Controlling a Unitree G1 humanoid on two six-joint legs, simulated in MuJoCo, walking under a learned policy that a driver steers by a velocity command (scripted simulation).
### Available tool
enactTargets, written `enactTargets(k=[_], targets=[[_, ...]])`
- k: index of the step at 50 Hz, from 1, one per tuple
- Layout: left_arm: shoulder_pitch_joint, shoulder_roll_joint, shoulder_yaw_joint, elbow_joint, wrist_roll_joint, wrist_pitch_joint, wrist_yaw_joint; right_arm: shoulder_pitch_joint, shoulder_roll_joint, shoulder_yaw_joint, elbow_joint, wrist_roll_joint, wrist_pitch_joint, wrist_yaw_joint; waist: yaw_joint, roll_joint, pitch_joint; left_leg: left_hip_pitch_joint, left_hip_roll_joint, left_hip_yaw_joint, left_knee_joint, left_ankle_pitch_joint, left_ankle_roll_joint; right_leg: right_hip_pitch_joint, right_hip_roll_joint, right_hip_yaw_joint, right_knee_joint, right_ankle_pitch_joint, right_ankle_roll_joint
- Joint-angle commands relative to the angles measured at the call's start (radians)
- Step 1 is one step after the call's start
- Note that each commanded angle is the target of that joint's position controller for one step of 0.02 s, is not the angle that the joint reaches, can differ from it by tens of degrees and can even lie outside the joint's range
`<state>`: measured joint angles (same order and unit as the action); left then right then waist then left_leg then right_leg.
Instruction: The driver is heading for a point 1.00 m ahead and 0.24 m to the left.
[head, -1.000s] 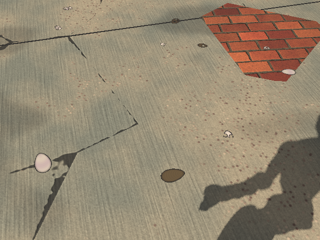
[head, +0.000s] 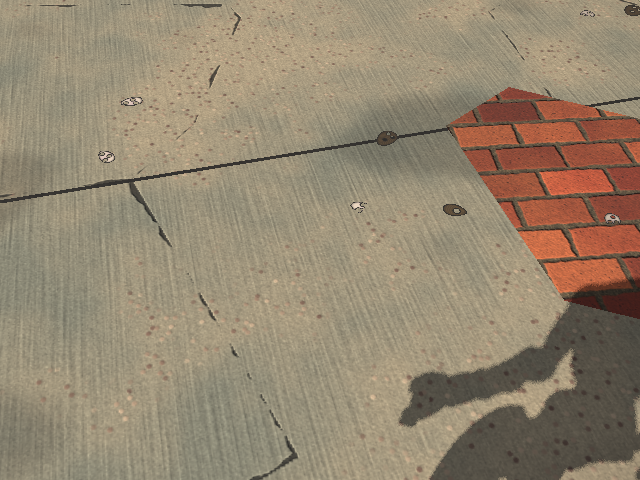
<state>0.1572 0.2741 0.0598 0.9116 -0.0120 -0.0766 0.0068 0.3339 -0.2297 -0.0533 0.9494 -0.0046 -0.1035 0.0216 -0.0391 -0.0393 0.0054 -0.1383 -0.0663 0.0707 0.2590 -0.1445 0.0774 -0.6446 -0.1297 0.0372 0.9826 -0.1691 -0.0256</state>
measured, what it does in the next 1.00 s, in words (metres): walks ahead: right foot, then left foot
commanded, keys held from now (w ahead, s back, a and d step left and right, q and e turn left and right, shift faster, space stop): w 0.48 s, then w+q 0.52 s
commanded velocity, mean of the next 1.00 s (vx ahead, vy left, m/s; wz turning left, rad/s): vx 0.50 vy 0.00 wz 0.19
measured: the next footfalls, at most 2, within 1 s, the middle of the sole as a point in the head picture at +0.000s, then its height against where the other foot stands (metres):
right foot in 0.28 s outside the picture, level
left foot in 0.86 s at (273, 415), level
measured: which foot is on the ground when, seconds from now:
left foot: down 0.00-0.30, up 0.32-0.84, down 0.86-1.00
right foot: up 0.00-0.26, down 0.28-0.88, up 0.90-1.00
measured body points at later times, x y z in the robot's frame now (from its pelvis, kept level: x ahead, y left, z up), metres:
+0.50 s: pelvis +0.28 -0.08 +0.00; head +0.30 -0.09 +0.45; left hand +0.34 +0.19 -0.13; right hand +0.38 -0.35 -0.14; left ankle +0.29 +0.09 -0.67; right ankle +0.31 -0.16 -0.75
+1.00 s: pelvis +0.56 +0.01 -0.02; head +0.60 +0.02 +0.43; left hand +0.59 +0.29 -0.15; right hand +0.74 -0.23 -0.13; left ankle +0.61 +0.08 -0.75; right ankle +0.48 -0.16 -0.65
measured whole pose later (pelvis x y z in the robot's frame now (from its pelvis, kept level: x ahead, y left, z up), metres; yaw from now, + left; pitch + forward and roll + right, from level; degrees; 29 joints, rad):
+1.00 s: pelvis +0.56 +0.01 -0.02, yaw +14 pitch +2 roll +0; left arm 0.21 0.26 0.05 0.90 -0.01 -0.12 0.00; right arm 0.19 -0.27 -0.08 0.80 0.01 -0.07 0.04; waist 0.00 -0.01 0.05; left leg -0.37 -0.09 0.02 0.50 -0.15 0.10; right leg -0.39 -0.05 0.03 1.22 -0.38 -0.02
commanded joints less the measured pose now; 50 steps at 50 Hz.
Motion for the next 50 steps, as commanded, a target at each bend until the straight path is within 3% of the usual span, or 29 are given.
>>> enactTargets(k=[1,5,10,12,13,14,15,16,17,18,19,20,22,23,26,32,37,39,40,41,42,43,44,45,46,47,48,49,50], targets=[[-0.020,0.031,0.008,-0.050,0.006,-0.002,-0.003,-0.013,-0.147,-0.029,-0.047,0.005,-0.008,-0.018,0.028,0.090,0.032,0.003,0.268,-0.173,-0.155,0.199,0.145,-0.055,-0.017,0.008,-0.158,0.168,0.016],[-0.158,0.016,-0.001,-0.085,-0.002,-0.011,-0.016,0.053,-0.161,-0.030,-0.017,0.015,-0.002,-0.026,-0.018,0.094,0.061,0.033,0.252,-0.123,-0.158,0.161,0.120,-0.004,0.027,-0.033,-0.356,0.289,0.015],[-0.252,0.035,-0.003,-0.134,-0.010,-0.025,-0.043,0.103,-0.172,-0.040,0.023,0.023,0.021,-0.033,-0.026,0.104,0.088,0.201,0.326,-0.138,-0.079,0.214,0.108,-0.037,0.045,-0.027,-0.456,0.183,-0.024],[-0.200,0.064,0.008,-0.128,-0.011,-0.031,-0.049,0.079,-0.187,-0.046,0.021,0.024,0.030,-0.037,0.014,0.124,0.051,0.232,0.336,-0.135,-0.007,0.367,0.088,0.064,0.074,-0.050,-0.478,0.111,-0.050],[-0.116,0.089,0.023,-0.106,-0.009,-0.033,-0.048,0.055,-0.191,-0.047,0.015,0.024,0.036,-0.037,0.065,0.135,-0.002,0.223,0.316,-0.112,0.090,0.534,0.072,0.195,0.109,-0.082,-0.492,0.099,-0.069],[0.051,0.135,0.049,-0.052,-0.007,-0.032,-0.042,0.044,-0.169,-0.038,0.009,0.019,0.041,-0.037,0.139,0.119,-0.101,0.158,0.260,-0.073,0.281,0.605,0.044,0.425,0.128,-0.093,-0.492,0.117,-0.098],[0.240,0.213,0.071,-0.013,0.006,-0.030,-0.032,0.057,-0.137,-0.021,-0.017,0.002,0.040,-0.038,0.193,0.003,-0.252,-0.062,0.194,-0.025,0.604,0.333,0.005,0.742,-0.058,0.122,-0.468,0.129,-0.166],[0.299,0.266,0.080,0.013,0.005,-0.025,-0.039,0.186,0.005,0.018,-0.014,0.006,0.018,-0.025,0.122,-0.263,-0.373,-0.462,0.005,-0.062,0.938,-0.361,-0.056,1.059,-0.265,0.602,-0.595,-0.087,-0.321],[0.280,0.169,0.052,0.004,-0.002,-0.027,-0.040,0.117,-0.099,-0.004,-0.008,0.029,-0.006,-0.022,0.157,-0.160,-0.341,-0.572,0.046,-0.200,1.058,-0.434,-0.035,1.031,-0.243,0.663,-0.671,-0.183,-0.282],[0.190,0.131,0.040,-0.012,-0.003,-0.031,-0.037,0.022,-0.153,-0.019,-0.042,0.051,-0.020,-0.020,0.141,-0.119,-0.204,-0.632,0.096,-0.182,1.069,-0.349,-0.017,0.905,-0.216,0.516,-0.686,-0.132,-0.238],[0.103,0.110,0.031,-0.033,0.003,-0.032,-0.037,-0.030,-0.155,-0.019,-0.053,0.048,-0.024,-0.027,0.108,-0.031,-0.129,-0.594,0.151,-0.152,1.024,-0.250,-0.016,0.755,-0.182,0.400,-0.710,-0.018,-0.216],[0.054,0.085,0.025,-0.039,0.012,-0.034,-0.039,-0.055,-0.148,-0.027,-0.055,0.031,-0.019,-0.033,0.080,-0.004,-0.075,-0.550,0.182,-0.144,0.968,-0.194,-0.021,0.630,-0.152,0.319,-0.739,0.070,-0.210],[0.040,0.054,0.016,-0.028,0.021,-0.039,-0.043,-0.015,-0.107,-0.029,-0.046,0.026,0.006,-0.035,0.032,-0.035,-0.059,-0.449,0.215,-0.149,0.900,-0.142,-0.024,0.519,-0.107,0.227,-0.797,0.118,-0.203],[0.053,0.061,0.018,-0.018,0.018,-0.041,-0.040,-0.007,-0.089,-0.028,-0.043,0.026,0.017,-0.036,0.024,-0.035,-0.045,-0.442,0.220,-0.141,0.870,-0.134,-0.030,0.492,-0.100,0.195,-0.819,0.134,-0.210],[0.094,0.104,0.029,0.004,0.020,-0.043,-0.020,-0.084,-0.088,-0.031,-0.068,0.022,0.034,-0.038,0.031,-0.013,0.005,-0.534,0.232,-0.138,0.754,-0.015,-0.056,0.491,-0.106,0.121,-0.869,0.173,-0.215],[0.146,0.112,0.027,0.029,0.019,-0.038,0.002,-0.246,-0.068,-0.023,-0.116,0.027,0.030,-0.015,0.083,-0.013,0.050,-0.549,0.183,-0.115,0.471,0.259,-0.050,0.541,-0.073,-0.060,-0.898,0.203,-0.151],[0.212,0.120,0.030,0.060,0.011,-0.016,0.007,-0.370,-0.054,-0.009,-0.183,0.028,0.029,0.015,0.124,0.004,0.095,-0.607,0.158,-0.076,0.354,0.210,-0.023,0.717,-0.128,-0.130,-0.847,0.277,-0.136],[0.205,0.135,0.036,0.059,0.005,-0.001,0.011,-0.384,-0.062,-0.010,-0.211,0.028,0.029,0.030,0.112,-0.008,0.094,-0.595,0.140,-0.043,0.335,0.118,-0.002,0.773,-0.151,-0.152,-0.782,0.409,-0.121],[0.185,0.151,0.040,0.051,0.003,0.006,0.015,-0.368,-0.076,-0.016,-0.220,0.028,0.029,0.037,0.091,-0.024,0.074,-0.545,0.115,-0.013,0.332,0.067,0.014,0.785,-0.153,-0.170,-0.726,0.570,-0.109],[0.170,0.168,0.045,0.041,0.002,0.012,0.020,-0.330,-0.097,-0.026,-0.222,0.027,0.031,0.040,0.064,-0.048,0.033,-0.467,0.080,0.022,0.342,0.016,0.032,0.792,-0.153,-0.187,-0.645,0.759,-0.097],[0.155,0.178,0.048,0.032,0.003,0.022,0.026,-0.232,-0.128,-0.045,-0.206,0.027,0.033,0.041,0.007,-0.060,-0.028,-0.334,0.038,0.049,0.339,-0.012,0.054,0.776,-0.142,-0.208,-0.503,0.903,-0.080],[0.140,0.173,0.044,0.020,0.002,0.028,0.030,-0.072,-0.182,-0.076,-0.167,0.029,0.036,0.034,-0.075,-0.036,-0.113,-0.102,0.001,0.042,0.282,0.039,0.090,0.687,-0.100,-0.233,-0.289,0.887,-0.048],[0.153,0.146,0.030,-0.009,0.019,0.018,0.031,0.087,-0.281,-0.108,-0.142,0.026,0.044,0.011,-0.122,0.107,-0.227,0.216,0.175,-0.238,0.267,0.051,0.164,0.419,-0.049,-0.242,0.045,0.541,-0.005],[0.226,0.009,-0.013,-0.046,0.027,-0.019,0.009,0.053,-0.326,-0.110,-0.163,0.034,0.040,0.010,-0.020,0.323,-0.329,0.524,0.407,-0.826,0.109,-0.107,0.360,-0.009,0.193,-0.119,0.400,-0.344,0.053],[0.136,0.099,0.006,-0.060,-0.005,-0.066,-0.011,0.079,-0.247,-0.083,-0.163,0.022,0.037,0.011,-0.076,0.205,-0.360,0.544,0.399,-0.850,0.040,-0.134,0.321,-0.116,0.143,0.076,0.458,-0.364,0.016],[0.053,0.126,0.012,-0.091,-0.035,-0.085,-0.018,0.045,-0.196,-0.071,-0.169,0.014,0.031,0.008,-0.077,0.162,-0.241,0.449,0.361,-0.689,0.046,-0.065,0.275,-0.160,0.099,0.065,0.429,-0.295,-0.009],[0.028,0.113,0.011,-0.095,-0.025,-0.091,-0.012,-0.026,-0.176,-0.064,-0.182,0.016,0.024,0.010,-0.028,0.046,-0.141,0.281,0.317,-0.566,0.033,0.050,0.247,-0.127,0.055,0.056,0.327,-0.221,-0.013],[0.020,0.125,0.023,-0.090,0.000,-0.083,-0.003,-0.084,-0.145,-0.055,-0.199,0.013,0.021,0.009,0.006,0.024,-0.104,0.160,0.286,-0.488,0.019,0.137,0.228,-0.059,0.023,0.052,0.235,-0.186,-0.005],[0.036,0.123,0.028,-0.091,0.008,-0.068,-0.002,-0.114,-0.135,-0.049,-0.215,0.006,0.021,0.006,0.039,0.039,-0.081,0.069,0.262,-0.454,-0.006,0.181,0.225,0.005,0.008,0.055,0.196,-0.167,0.003]])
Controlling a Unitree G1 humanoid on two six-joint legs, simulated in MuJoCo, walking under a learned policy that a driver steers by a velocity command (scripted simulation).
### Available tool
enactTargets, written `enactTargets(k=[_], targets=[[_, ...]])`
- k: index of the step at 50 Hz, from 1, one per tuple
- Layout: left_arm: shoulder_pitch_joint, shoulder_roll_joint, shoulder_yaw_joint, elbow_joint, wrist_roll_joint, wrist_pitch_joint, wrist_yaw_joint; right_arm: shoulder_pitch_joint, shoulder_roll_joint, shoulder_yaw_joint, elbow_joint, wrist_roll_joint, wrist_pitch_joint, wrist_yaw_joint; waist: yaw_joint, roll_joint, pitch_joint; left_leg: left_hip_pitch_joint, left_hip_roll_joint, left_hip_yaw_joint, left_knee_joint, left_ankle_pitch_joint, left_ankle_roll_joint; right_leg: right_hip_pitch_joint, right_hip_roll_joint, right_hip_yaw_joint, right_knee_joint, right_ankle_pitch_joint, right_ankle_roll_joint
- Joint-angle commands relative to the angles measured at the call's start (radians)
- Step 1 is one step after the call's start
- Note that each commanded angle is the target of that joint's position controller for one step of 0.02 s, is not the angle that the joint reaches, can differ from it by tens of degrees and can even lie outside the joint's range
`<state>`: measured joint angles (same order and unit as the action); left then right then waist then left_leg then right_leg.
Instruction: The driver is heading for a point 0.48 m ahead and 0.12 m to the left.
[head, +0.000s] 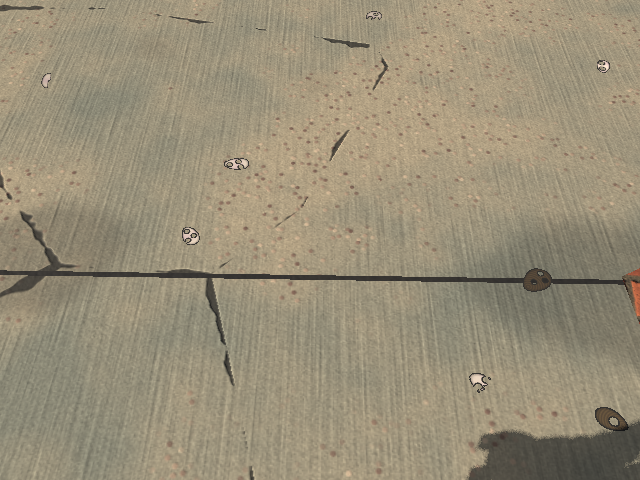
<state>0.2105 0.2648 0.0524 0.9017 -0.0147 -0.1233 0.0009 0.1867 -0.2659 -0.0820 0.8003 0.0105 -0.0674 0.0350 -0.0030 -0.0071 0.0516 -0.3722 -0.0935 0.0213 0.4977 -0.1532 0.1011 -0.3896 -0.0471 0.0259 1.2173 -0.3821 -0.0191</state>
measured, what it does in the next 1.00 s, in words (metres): walks ahead, turning left: right foot, then left foot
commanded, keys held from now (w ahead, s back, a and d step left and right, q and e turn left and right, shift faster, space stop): w+q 0.52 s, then no key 0.48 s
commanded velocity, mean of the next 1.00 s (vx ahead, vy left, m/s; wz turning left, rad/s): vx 0.36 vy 0.00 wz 0.42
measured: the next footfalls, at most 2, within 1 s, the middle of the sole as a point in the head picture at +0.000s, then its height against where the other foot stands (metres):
right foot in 0.36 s outside the picture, level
left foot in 0.82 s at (240, 450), level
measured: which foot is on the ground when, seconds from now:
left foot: down 0.00-0.38, up 0.40-0.80, down 0.82-1.00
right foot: up 0.00-0.34, down 0.36-0.82, up 0.84-1.00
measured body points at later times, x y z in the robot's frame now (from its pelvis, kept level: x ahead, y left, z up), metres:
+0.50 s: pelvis +0.28 -0.04 +0.00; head +0.31 -0.04 +0.45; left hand +0.36 +0.26 -0.09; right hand +0.44 -0.29 -0.12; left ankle +0.17 +0.06 -0.64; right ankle +0.36 -0.13 -0.73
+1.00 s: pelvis +0.43 +0.05 +0.00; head +0.46 +0.07 +0.45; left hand +0.42 +0.34 -0.13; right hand +0.70 -0.10 -0.09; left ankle +0.47 +0.17 -0.73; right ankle +0.47 -0.11 -0.69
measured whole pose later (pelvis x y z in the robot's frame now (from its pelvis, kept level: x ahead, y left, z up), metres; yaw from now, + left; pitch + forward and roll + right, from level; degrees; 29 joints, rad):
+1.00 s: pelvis +0.43 +0.05 +0.00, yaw +24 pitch +2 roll +0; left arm 0.17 0.28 0.04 0.87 0.00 0.00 0.01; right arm 0.11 -0.22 -0.03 0.69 -0.02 -0.01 0.01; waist 0.02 -0.02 0.03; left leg -0.40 -0.03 0.01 0.48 -0.12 0.04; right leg -0.40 -0.07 0.01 0.88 -0.52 0.08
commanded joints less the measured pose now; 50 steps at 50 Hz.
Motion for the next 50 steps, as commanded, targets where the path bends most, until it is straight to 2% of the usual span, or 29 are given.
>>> enactTargets(k=[1,3,6,9,12,15,17,18,19,20,21,22,23,24,26,27,30,34,37,39,40,41,42,43,44,45,46,48,50], targets=[[-0.004,0.123,0.038,-0.087,0.016,-0.007,0.005,0.026,-0.106,-0.022,-0.072,-0.007,-0.015,-0.011,0.019,0.016,-0.117,0.254,0.277,-0.391,-0.265,0.206,0.205,-0.222,-0.077,0.063,-0.085,0.055,0.011],[-0.020,0.099,0.035,-0.100,0.026,0.013,0.010,0.047,-0.134,-0.028,-0.073,0.000,-0.017,-0.023,0.026,0.030,-0.091,0.181,0.260,-0.340,-0.290,0.248,0.209,-0.214,-0.071,0.042,-0.183,0.102,0.046],[-0.138,0.080,0.029,-0.143,0.030,0.019,0.013,0.092,-0.162,-0.036,-0.068,0.006,-0.012,-0.043,-0.008,0.047,-0.056,0.136,0.214,-0.284,-0.295,0.216,0.173,-0.226,-0.040,0.029,-0.403,0.292,0.077],[-0.238,0.060,0.019,-0.176,0.021,0.011,0.003,0.130,-0.161,-0.036,-0.062,0.009,-0.003,-0.049,-0.050,0.080,-0.045,0.108,0.176,-0.263,-0.275,0.127,0.125,-0.151,0.011,0.018,-0.610,0.461,0.074],[-0.296,0.080,0.021,-0.209,0.009,0.001,-0.008,0.172,-0.159,-0.036,-0.046,0.015,0.004,-0.049,-0.071,0.098,-0.044,0.159,0.202,-0.324,-0.229,0.085,0.111,-0.123,0.034,0.036,-0.691,0.474,0.063],[-0.286,0.120,0.032,-0.221,0.005,-0.016,-0.020,0.180,-0.156,-0.037,-0.049,0.013,0.014,-0.057,-0.053,0.118,-0.054,0.248,0.236,-0.415,-0.138,0.082,0.098,-0.089,0.043,0.054,-0.749,0.366,0.038],[-0.169,0.148,0.048,-0.194,0.007,-0.027,-0.018,0.153,-0.141,-0.032,-0.064,0.010,0.020,-0.059,0.014,0.141,-0.094,0.247,0.206,-0.429,-0.039,0.148,0.070,0.072,0.050,0.030,-0.804,0.331,-0.001],[-0.043,0.186,0.062,-0.174,0.024,-0.032,-0.012,0.136,-0.098,-0.015,-0.083,0.004,0.017,-0.055,0.076,0.112,-0.197,0.173,0.153,-0.380,0.137,0.154,0.037,0.291,-0.034,0.091,-0.777,0.332,-0.051],[0.112,0.268,0.084,-0.158,0.041,-0.028,-0.003,0.207,-0.043,0.002,-0.107,0.009,0.010,-0.054,0.093,-0.072,-0.355,-0.103,0.035,-0.249,0.467,-0.060,-0.036,0.662,-0.253,0.379,-0.776,0.254,-0.167],[0.164,0.261,0.086,-0.127,0.022,-0.012,-0.011,0.283,-0.054,0.011,-0.123,0.026,0.004,-0.055,0.067,-0.335,-0.423,-0.347,0.015,-0.192,0.697,-0.457,-0.063,0.796,-0.396,0.741,-0.873,0.031,-0.259],[0.115,0.169,0.061,-0.152,0.008,-0.005,-0.011,0.239,-0.152,-0.011,-0.107,0.033,0.006,-0.054,0.082,-0.199,-0.289,-0.433,0.083,-0.216,0.795,-0.402,-0.070,0.692,-0.368,0.681,-0.906,-0.114,-0.223],[0.067,0.130,0.049,-0.164,0.012,0.006,-0.007,0.152,-0.174,-0.018,-0.121,0.024,0.013,-0.053,0.088,-0.110,-0.179,-0.440,0.119,-0.178,0.812,-0.318,-0.075,0.560,-0.325,0.527,-0.919,-0.073,-0.180],[0.016,0.113,0.041,-0.164,0.019,0.013,-0.007,0.109,-0.161,-0.019,-0.134,0.014,0.017,-0.052,0.066,-0.064,-0.101,-0.408,0.150,-0.158,0.773,-0.254,-0.078,0.427,-0.282,0.414,-0.951,0.031,-0.164],[-0.014,0.092,0.033,-0.160,0.024,0.014,-0.006,0.095,-0.146,-0.023,-0.140,0.008,0.022,-0.048,0.042,-0.075,-0.064,-0.375,0.181,-0.157,0.727,-0.212,-0.077,0.344,-0.248,0.333,-0.978,0.109,-0.154],[-0.028,0.094,0.034,-0.149,0.025,0.009,-0.008,0.112,-0.100,-0.017,-0.146,0.019,0.034,-0.040,0.017,-0.107,-0.043,-0.317,0.210,-0.133,0.684,-0.173,-0.079,0.257,-0.214,0.215,-1.031,0.195,-0.153],[-0.026,0.102,0.036,-0.141,0.025,0.003,-0.010,0.099,-0.086,-0.014,-0.155,0.017,0.039,-0.041,0.015,-0.093,-0.028,-0.311,0.206,-0.127,0.655,-0.159,-0.087,0.233,-0.210,0.171,-1.042,0.307,-0.168],[-0.027,0.146,0.049,-0.120,0.024,0.002,-0.009,0.073,-0.060,-0.004,-0.181,-0.001,0.039,-0.046,-0.006,-0.066,-0.047,-0.284,0.185,-0.106,0.489,-0.080,-0.111,0.236,-0.205,0.037,-1.009,0.739,-0.191],[-0.008,0.162,0.047,-0.099,0.006,0.028,0.001,-0.028,-0.034,0.013,-0.199,-0.003,0.025,-0.020,0.033,-0.078,-0.084,-0.134,0.144,-0.028,0.206,0.153,-0.105,0.239,-0.153,-0.088,-0.981,0.791,-0.156],[0.026,0.188,0.050,-0.073,-0.011,0.044,0.002,-0.078,-0.061,0.005,-0.225,-0.006,0.022,-0.006,0.038,-0.092,-0.094,-0.097,0.124,-0.029,0.094,0.122,-0.078,0.317,-0.186,-0.061,-0.914,0.763,-0.138],[0.003,0.196,0.051,-0.067,-0.025,0.052,0.005,-0.018,-0.090,-0.009,-0.209,-0.016,0.019,-0.006,-0.013,-0.090,-0.120,0.019,0.095,-0.010,-0.025,0.157,-0.042,0.329,-0.175,-0.061,-0.804,0.767,-0.104],[0.030,0.173,0.044,-0.056,-0.020,0.052,0.004,0.045,-0.129,-0.025,-0.185,-0.024,0.018,-0.014,-0.037,-0.055,-0.158,0.147,0.082,-0.005,-0.084,0.268,-0.015,0.303,-0.130,-0.082,-0.693,0.748,-0.071],[0.059,0.130,0.025,-0.070,0.012,0.046,0.003,0.122,-0.208,-0.042,-0.181,-0.039,0.021,-0.029,-0.053,0.049,-0.257,0.360,0.235,-0.149,-0.021,0.718,0.040,0.177,-0.070,-0.127,-0.501,0.504,-0.012],[0.165,0.046,-0.013,-0.074,0.040,0.041,-0.009,0.116,-0.218,-0.025,-0.195,-0.063,0.028,-0.038,-0.003,0.255,-0.372,0.606,0.492,-0.449,0.020,1.037,0.243,-0.087,0.030,-0.095,-0.202,-0.217,0.059],[0.185,0.083,-0.010,-0.046,0.027,0.053,-0.017,0.112,-0.132,0.004,-0.190,-0.042,0.033,-0.032,-0.012,0.195,-0.471,0.582,0.509,-0.474,0.018,1.001,0.288,-0.075,-0.008,0.049,-0.116,-0.359,0.075],[0.130,0.131,0.002,-0.058,-0.005,0.068,-0.021,0.076,-0.105,0.009,-0.176,-0.025,0.037,-0.021,-0.020,0.167,-0.391,0.511,0.449,-0.413,-0.030,0.779,0.264,-0.134,-0.026,0.043,-0.098,-0.329,0.083],[0.066,0.133,0.004,-0.063,-0.008,0.082,-0.011,0.019,-0.100,0.011,-0.173,-0.019,0.037,-0.017,-0.013,0.109,-0.294,0.413,0.395,-0.362,-0.066,0.613,0.205,-0.162,-0.045,0.031,-0.133,-0.291,0.084],[0.034,0.135,0.009,-0.064,0.004,0.100,0.002,-0.034,-0.099,0.013,-0.173,-0.021,0.040,-0.018,0.001,0.093,-0.230,0.306,0.366,-0.327,-0.102,0.496,0.167,-0.143,-0.057,0.032,-0.192,-0.241,0.091],[0.068,0.114,0.006,-0.047,0.011,0.130,0.018,-0.108,-0.126,0.003,-0.172,-0.033,0.049,-0.023,0.049,0.130,-0.179,0.103,0.310,-0.242,-0.161,0.360,0.132,0.010,-0.035,-0.005,-0.314,-0.148,0.107],[0.090,0.089,0.001,-0.028,0.016,0.137,0.026,-0.116,-0.113,0.003,-0.161,-0.040,0.051,-0.030,0.049,0.139,-0.194,0.054,0.292,-0.210,-0.184,0.252,0.130,0.103,-0.020,-0.023,-0.410,-0.043,0.101]])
